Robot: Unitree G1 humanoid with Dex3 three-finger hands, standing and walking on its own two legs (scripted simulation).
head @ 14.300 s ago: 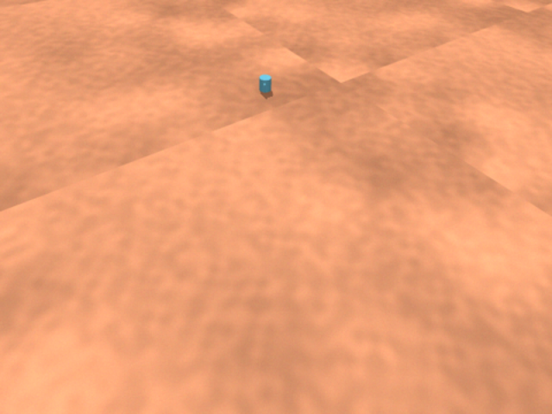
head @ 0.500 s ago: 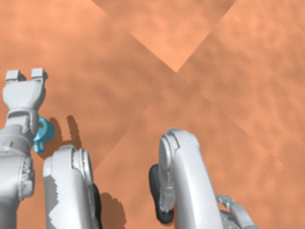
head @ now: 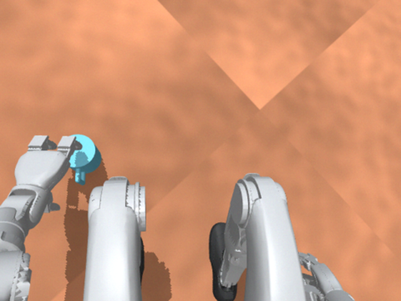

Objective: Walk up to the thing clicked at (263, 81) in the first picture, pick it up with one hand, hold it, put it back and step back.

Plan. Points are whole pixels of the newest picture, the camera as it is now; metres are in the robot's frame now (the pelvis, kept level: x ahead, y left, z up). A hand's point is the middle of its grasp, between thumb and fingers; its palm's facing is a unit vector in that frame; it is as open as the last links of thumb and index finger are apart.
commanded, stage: approach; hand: left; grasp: from above
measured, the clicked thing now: (81, 161) +0.39 +0.26 -0.27
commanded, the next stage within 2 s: rest palm in 0.22 s
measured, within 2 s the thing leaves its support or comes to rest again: neither
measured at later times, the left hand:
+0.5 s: hand (69, 147) +0.41 +0.27 -0.18, palm faces -0.61 -0.10 -0.79, open 14.1 cm
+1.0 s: hand (70, 146) +0.42 +0.28 -0.23, palm faces -0.43 -0.06 -0.90, open 14.7 cm
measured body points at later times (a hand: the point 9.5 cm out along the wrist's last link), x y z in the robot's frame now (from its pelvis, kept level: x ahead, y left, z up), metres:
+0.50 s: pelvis +0.01 -0.01 +0.02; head +0.26 +0.02 +0.39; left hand +0.43 +0.27 -0.13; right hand +0.04 -0.28 -0.11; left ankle +0.08 +0.12 -0.28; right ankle +0.10 -0.13 -0.28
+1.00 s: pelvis +0.01 +0.00 -0.01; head +0.25 +0.09 +0.36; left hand +0.44 +0.28 -0.18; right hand +0.10 -0.27 -0.11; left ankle +0.08 +0.12 -0.28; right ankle +0.10 -0.13 -0.28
